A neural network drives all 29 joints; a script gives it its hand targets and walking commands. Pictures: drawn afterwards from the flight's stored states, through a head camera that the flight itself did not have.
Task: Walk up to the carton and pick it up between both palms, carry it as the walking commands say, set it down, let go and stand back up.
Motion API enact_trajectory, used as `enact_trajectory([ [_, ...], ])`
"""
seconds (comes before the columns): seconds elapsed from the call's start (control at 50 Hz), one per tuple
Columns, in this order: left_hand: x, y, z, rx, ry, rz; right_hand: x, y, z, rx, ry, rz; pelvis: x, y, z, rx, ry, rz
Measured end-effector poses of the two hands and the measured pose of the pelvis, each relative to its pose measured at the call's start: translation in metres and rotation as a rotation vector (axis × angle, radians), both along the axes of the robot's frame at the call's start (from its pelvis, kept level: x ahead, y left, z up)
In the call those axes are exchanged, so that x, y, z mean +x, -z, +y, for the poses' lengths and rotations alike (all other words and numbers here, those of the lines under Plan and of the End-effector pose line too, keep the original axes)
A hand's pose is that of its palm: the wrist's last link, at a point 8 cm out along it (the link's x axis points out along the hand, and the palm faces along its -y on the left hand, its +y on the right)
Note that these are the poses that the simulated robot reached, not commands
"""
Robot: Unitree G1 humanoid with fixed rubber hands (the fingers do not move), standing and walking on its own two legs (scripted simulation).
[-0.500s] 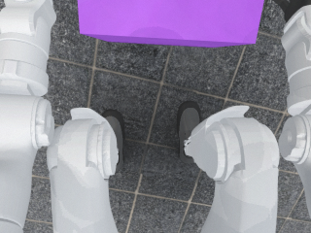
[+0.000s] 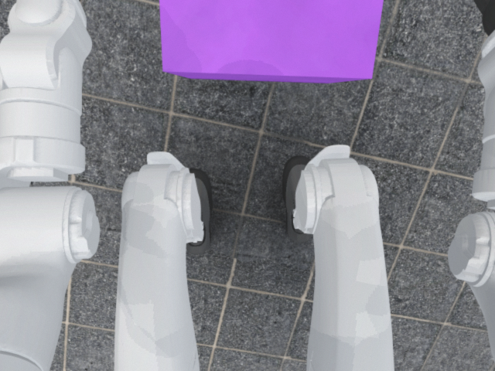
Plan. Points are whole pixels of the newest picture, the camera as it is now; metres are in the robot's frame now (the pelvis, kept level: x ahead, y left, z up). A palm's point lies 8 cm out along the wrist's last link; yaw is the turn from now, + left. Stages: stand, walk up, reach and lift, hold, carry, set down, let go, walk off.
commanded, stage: set down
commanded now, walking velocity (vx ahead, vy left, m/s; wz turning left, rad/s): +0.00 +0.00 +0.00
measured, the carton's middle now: out of the picture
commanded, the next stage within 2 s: let go in 0.82 s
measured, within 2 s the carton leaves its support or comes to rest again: neither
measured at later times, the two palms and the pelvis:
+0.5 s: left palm out of the picture +0.55 +0.18 +0.00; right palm out of the picture +0.50 -0.30 +0.01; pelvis +0.00 -0.01 +0.12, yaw +0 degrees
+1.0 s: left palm out of the picture +0.53 +0.20 +0.10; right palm out of the picture +0.48 -0.28 +0.09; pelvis +0.01 +0.00 +0.21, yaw +0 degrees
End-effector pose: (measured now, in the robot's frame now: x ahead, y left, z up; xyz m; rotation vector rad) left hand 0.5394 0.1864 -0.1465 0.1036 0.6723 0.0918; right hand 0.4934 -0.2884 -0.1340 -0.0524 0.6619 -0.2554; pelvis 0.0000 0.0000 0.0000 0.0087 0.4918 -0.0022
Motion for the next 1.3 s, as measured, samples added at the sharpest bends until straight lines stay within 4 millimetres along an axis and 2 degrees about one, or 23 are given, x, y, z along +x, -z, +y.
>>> enact_trajectory([
  [0.08,-0.006,-0.024,-0.001,0.011,0.018,-0.014,0.003,-0.023,0.005,0.023,-0.018,-0.043,-0.006,-0.012,0.001,0.002,0.0,-0.005],
  [0.18,0.003,-0.071,-0.005,0.02,0.033,-0.041,0.012,-0.061,0.011,0.04,-0.043,-0.076,-0.015,-0.028,0.0,0.015,-0.001,-0.024],
  [0.24,0.013,-0.097,-0.004,0.016,0.022,-0.045,0.013,-0.08,0.006,0.038,-0.033,-0.061,-0.019,-0.041,-0.001,0.021,0.0,-0.033],
  [0.3,0.021,-0.114,-0.002,0.01,0.005,-0.034,0.009,-0.095,-0.004,0.029,-0.008,-0.026,-0.02,-0.057,-0.003,0.024,0.003,-0.034],
  [0.4,0.02,-0.129,-0.002,0.018,0.012,0.003,0.001,-0.116,-0.019,0.018,0.011,0.003,-0.014,-0.088,-0.006,0.024,0.013,-0.022],
  [0.48,0.013,-0.143,-0.006,0.018,0.031,0.018,0.003,-0.139,-0.016,0.025,-0.024,-0.022,-0.005,-0.111,-0.009,0.031,0.023,-0.02],
  [0.58,0.013,-0.176,-0.009,0.002,0.038,-0.017,0.015,-0.177,-0.003,0.026,-0.086,-0.053,0.004,-0.136,-0.014,0.047,0.032,-0.04],
  [0.68,0.019,-0.212,0.001,0.006,0.032,-0.044,0.023,-0.207,0.002,0.015,-0.08,-0.03,0.01,-0.163,-0.018,0.041,0.027,-0.06],
  [0.82,0.007,-0.242,0.018,0.061,0.062,0.0,0.011,-0.228,-0.003,0.005,-0.03,0.007,0.017,-0.202,-0.014,0.007,0.004,-0.078],
  [0.98,-0.008,-0.242,0.013,0.063,0.07,0.029,-0.008,-0.229,0.006,-0.001,-0.05,0.02,0.011,-0.213,-0.003,-0.003,0.0,-0.096],
  [1.04,-0.026,-0.241,0.007,0.082,0.086,0.029,-0.027,-0.23,0.013,-0.037,-0.106,0.055,0.01,-0.217,-0.001,-0.002,0.004,-0.115],
  [1.12,-0.072,-0.247,0.002,0.098,0.106,0.07,-0.07,-0.24,0.022,-0.055,-0.184,0.134,0.013,-0.226,-0.001,0.003,0.006,-0.174],
  [1.22,-0.133,-0.274,0.013,0.121,0.085,0.123,-0.122,-0.276,0.022,-0.078,-0.229,0.18,0.019,-0.243,-0.004,0.007,0.007,-0.275],
  [1.3,-0.167,-0.304,0.028,0.129,0.039,0.149,-0.15,-0.309,0.012,-0.09,-0.19,0.181,0.029,-0.256,-0.008,0.01,0.002,-0.27],
])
